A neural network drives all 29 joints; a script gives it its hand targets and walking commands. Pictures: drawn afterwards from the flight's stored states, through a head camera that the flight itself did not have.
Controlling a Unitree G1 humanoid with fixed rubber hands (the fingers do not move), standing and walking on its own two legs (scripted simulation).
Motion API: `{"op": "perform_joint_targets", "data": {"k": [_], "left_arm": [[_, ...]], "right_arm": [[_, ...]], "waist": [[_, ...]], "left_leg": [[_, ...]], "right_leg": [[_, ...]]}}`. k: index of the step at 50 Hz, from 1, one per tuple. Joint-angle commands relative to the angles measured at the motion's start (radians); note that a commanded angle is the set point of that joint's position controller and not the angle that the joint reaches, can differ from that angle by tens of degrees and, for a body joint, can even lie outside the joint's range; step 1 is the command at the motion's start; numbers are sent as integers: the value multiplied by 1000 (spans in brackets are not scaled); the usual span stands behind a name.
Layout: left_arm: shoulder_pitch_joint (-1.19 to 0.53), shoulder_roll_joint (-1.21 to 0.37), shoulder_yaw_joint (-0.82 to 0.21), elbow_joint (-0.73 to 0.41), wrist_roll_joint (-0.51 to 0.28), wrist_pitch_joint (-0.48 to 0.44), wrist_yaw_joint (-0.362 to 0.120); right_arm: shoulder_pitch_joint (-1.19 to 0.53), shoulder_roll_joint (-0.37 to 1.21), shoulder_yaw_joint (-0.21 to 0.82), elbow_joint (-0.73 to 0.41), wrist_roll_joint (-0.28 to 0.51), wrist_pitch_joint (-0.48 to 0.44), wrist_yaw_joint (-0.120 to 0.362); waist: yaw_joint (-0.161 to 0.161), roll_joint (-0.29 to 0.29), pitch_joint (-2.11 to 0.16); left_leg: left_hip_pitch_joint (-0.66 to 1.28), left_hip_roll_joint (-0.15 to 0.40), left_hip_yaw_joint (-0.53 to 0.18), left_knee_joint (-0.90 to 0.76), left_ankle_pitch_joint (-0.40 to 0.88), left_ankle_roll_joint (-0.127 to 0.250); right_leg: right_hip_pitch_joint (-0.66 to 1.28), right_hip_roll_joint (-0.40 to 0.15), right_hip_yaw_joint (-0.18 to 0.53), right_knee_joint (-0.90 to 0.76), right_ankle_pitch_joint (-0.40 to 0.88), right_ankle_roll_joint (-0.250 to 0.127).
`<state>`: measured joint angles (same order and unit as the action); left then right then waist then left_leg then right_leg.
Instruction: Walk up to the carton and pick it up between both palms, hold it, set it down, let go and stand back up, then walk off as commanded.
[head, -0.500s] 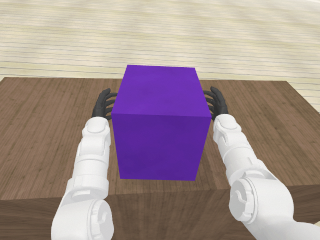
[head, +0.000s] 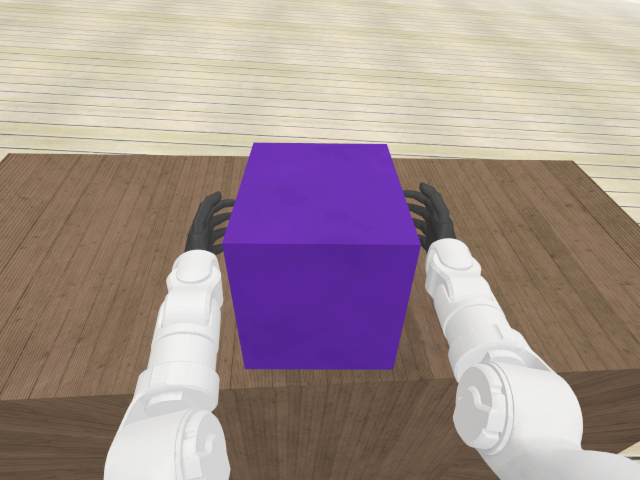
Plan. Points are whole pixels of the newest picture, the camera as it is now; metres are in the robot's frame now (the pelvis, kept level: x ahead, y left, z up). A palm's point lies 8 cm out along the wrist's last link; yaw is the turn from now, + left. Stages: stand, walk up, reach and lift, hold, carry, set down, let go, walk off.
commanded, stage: set down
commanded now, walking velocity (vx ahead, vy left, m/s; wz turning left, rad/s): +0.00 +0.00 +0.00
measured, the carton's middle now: (319, 250) +0.45 +0.00 +0.05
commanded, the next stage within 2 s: none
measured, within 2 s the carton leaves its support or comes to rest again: rests again in 1.38 s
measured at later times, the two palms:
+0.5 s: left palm (202, 261) +0.37 +0.16 +0.09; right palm (435, 247) +0.40 -0.15 +0.11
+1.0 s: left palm (203, 264) +0.37 +0.16 +0.09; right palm (435, 252) +0.39 -0.15 +0.11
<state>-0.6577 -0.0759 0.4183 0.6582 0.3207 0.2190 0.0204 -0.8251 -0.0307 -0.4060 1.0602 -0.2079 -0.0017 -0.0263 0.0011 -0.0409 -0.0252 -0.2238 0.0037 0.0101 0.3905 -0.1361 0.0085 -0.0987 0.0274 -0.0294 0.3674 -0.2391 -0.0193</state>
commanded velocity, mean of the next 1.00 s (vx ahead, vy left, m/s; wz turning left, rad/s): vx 0.00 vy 0.00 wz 0.00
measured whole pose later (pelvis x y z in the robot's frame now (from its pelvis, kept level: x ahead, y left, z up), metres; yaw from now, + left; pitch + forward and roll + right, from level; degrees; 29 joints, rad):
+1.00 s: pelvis +0.00 +0.00 +0.00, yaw +0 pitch -2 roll +0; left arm -0.62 -0.11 0.50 0.69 0.39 0.07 0.00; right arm -0.79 0.01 -0.51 1.06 -0.31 -0.08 0.02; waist 0.00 -0.04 -0.01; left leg -0.22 0.00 0.01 0.39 -0.14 0.01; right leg -0.10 0.03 -0.03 0.37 -0.24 -0.02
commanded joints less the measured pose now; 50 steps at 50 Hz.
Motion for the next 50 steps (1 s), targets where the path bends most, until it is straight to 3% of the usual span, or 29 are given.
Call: {"op": "perform_joint_targets", "data": {"k": [1,6,10,14,20,29,33,39,40,43,45,46,50], "left_arm": [[-642,-403,-183,-79,42,-104,-45],[-647,-424,-195,-90,41,-127,-41],[-638,-415,-186,-82,48,-148,-44],[-624,-425,-181,-66,57,-157,-45],[-596,-402,-149,-50,71,-164,-56],[-556,-393,-114,-20,100,-177,-60],[-551,-402,-124,-39,91,-187,-62],[-501,-383,-93,-7,107,-194,-74],[-504,-397,-105,-9,103,-195,-75],[-497,-381,-80,-1,117,-199,-77],[-493,-386,-84,-5,112,-196,-78],[-479,-379,-78,3,114,-197,-80],[-484,-376,-72,-5,116,-203,-78]], "right_arm": [[-514,525,201,-140,-44,-95,186],[-507,530,178,-154,-66,-110,188],[-499,534,178,-158,-76,-124,187],[-473,539,157,-141,-98,-126,191],[-469,537,149,-156,-118,-125,193],[-414,541,115,-122,-141,-119,201],[-401,545,112,-130,-154,-124,201],[-388,559,121,-152,-149,-125,200],[-383,552,110,-149,-154,-127,201],[-384,553,109,-159,-165,-128,203],[-369,545,91,-138,-168,-122,204],[-373,550,108,-149,-162,-125,204],[-362,547,103,-148,-168,-119,208]], "waist": [[142,40,-409],[119,45,-454],[129,54,-457],[119,45,-435],[134,27,-394],[126,33,-328],[116,30,-356],[131,17,-328],[119,24,-330],[135,12,-315],[118,15,-298],[134,16,-298],[129,7,-296]], "left_leg": [[303,36,89,-75,286,-13],[299,35,88,-70,301,-15],[305,33,90,-60,327,-20],[290,36,93,-65,305,-19],[249,32,107,-88,240,-3],[225,30,105,-96,211,-1],[237,30,104,-94,210,-2],[199,24,115,-94,215,12],[208,25,109,-96,209,7],[195,24,121,-105,178,19],[202,26,114,-102,174,12],[207,23,118,-99,189,17],[213,27,115,-101,179,16]], "right_leg": [[-76,-3,-29,-81,201,56],[-84,-5,-31,-73,221,54],[-87,-7,-32,-73,231,53],[-96,-4,-40,-73,212,54],[-75,-14,-31,-75,183,59],[-90,-18,-27,-77,147,54],[-98,-18,-32,-78,155,54],[-70,-25,-15,-67,195,67],[-84,-22,-24,-72,169,61],[-92,-26,-19,-76,138,61],[-95,-23,-23,-77,127,56],[-97,-24,-19,-75,134,56],[-107,-22,-19,-78,113,54]]}}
